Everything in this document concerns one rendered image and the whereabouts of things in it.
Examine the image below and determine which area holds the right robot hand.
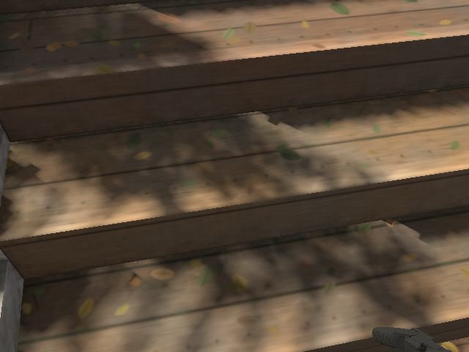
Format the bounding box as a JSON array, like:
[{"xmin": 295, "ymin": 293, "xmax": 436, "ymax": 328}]
[{"xmin": 372, "ymin": 327, "xmax": 452, "ymax": 352}]

